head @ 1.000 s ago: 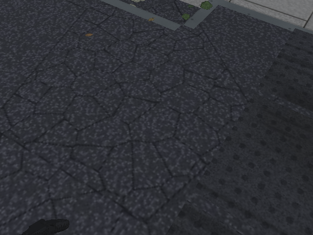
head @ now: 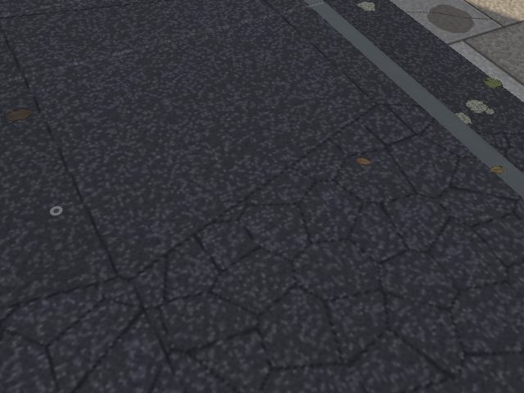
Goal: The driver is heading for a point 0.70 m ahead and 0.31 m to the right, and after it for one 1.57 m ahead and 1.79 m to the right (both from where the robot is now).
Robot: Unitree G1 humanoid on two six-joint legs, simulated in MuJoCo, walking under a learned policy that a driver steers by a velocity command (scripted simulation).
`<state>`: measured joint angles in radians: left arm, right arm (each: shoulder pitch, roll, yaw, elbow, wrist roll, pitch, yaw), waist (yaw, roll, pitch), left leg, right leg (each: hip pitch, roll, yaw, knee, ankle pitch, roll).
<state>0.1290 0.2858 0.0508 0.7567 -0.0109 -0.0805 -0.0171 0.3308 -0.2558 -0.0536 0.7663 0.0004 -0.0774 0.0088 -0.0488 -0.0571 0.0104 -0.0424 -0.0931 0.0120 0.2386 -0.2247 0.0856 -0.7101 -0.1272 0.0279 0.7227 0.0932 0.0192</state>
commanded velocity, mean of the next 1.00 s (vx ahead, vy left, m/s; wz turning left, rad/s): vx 0.50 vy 0.00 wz -0.48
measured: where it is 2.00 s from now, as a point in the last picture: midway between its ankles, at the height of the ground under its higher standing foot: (420, 245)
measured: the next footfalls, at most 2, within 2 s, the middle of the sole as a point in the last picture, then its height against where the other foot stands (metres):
right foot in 0.20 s outside the picture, level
left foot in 0.66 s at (247, 355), level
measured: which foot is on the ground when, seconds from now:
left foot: down 0.00-0.22, up 0.24-0.64, down 0.66-1.00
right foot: up 0.00-0.18, down 0.20-0.68, up 0.70-1.00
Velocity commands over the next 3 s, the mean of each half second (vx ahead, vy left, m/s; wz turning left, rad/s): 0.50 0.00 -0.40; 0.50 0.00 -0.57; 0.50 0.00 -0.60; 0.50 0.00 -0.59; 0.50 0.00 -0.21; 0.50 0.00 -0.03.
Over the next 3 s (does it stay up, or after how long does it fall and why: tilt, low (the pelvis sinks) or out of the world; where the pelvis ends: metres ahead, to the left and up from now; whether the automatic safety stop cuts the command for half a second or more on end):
stays up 1.10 -1.01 0.00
